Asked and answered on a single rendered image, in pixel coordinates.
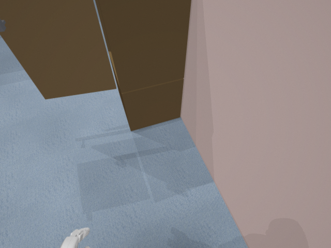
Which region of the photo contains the left robot hand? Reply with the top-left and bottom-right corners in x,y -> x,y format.
60,227 -> 90,248

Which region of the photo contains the cupboard door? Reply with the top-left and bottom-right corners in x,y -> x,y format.
0,0 -> 116,99

